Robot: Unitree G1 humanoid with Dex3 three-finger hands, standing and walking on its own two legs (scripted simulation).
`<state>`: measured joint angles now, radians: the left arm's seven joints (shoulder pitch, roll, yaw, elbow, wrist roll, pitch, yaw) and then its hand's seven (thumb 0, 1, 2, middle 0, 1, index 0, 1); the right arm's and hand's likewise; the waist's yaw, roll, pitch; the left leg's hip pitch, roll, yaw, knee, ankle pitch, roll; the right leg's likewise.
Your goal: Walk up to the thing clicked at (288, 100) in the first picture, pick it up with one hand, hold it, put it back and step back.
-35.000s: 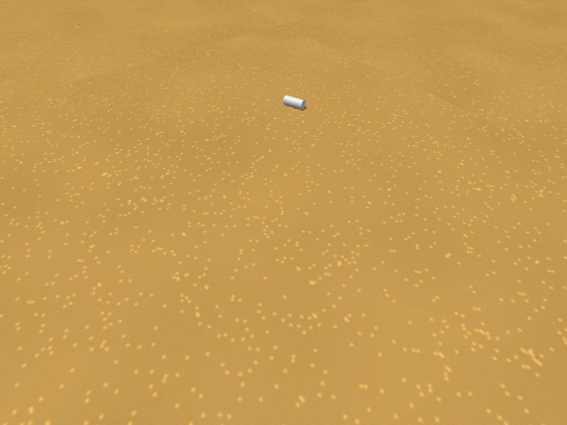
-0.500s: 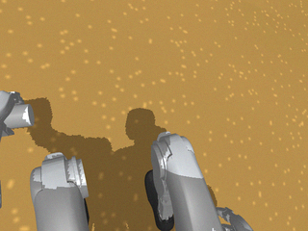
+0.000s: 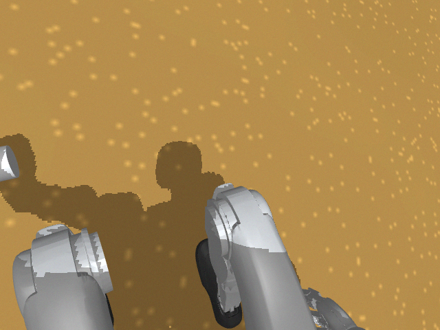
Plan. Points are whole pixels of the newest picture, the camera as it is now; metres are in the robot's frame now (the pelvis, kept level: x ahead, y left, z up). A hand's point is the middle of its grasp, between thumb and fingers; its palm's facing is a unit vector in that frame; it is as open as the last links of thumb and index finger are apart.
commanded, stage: rest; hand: left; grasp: from above
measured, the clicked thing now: out of the picture +0.43 +0.33 -0.24
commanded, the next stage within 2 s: open in 0.76 s
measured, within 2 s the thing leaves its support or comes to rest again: rests again in 0.42 s
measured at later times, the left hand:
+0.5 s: hand out of the picture +0.42 +0.31 -0.24, palm faces -0.44 -0.12 -0.89, open 8.8 cm
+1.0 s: hand out of the picture +0.42 +0.32 -0.24, palm faces -0.46 -0.13 -0.88, open 8.9 cm
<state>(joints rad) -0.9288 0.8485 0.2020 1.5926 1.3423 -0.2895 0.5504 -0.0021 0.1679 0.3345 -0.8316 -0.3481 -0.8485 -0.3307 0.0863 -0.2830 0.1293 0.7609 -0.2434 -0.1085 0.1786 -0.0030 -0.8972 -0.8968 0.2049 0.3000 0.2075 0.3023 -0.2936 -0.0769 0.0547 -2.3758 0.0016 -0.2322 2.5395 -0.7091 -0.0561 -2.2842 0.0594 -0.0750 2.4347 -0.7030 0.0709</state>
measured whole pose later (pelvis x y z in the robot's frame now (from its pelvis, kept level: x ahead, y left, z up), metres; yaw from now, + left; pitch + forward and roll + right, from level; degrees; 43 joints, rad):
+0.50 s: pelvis +0.00 +0.01 +0.00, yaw -2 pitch +29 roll -12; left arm -0.93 0.88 0.15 1.68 1.35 -0.27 0.65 0.00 0.19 0.26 -0.87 -0.29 -0.89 -0.27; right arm 0.06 -0.29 0.19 0.77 -0.29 -0.18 0.23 0.00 -0.90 -0.90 0.20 0.30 0.21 0.30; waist -0.32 -0.10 0.08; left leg -2.38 0.01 -0.26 2.58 -0.73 -0.04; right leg -2.26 0.07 -0.10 2.44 -0.71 0.07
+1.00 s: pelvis -0.01 +0.01 -0.01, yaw -4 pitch +26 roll -13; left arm -0.94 0.96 0.15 1.73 1.33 -0.30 0.64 -0.01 0.19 0.32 -0.82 -0.31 -0.84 -0.30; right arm 0.06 -0.32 0.25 0.75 -0.31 -0.20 0.25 0.00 -0.90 -0.90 0.20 0.30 0.21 0.30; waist -0.34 -0.12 0.12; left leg -2.35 0.01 -0.29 2.59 -0.72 -0.03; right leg -2.23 0.08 -0.12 2.43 -0.69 0.08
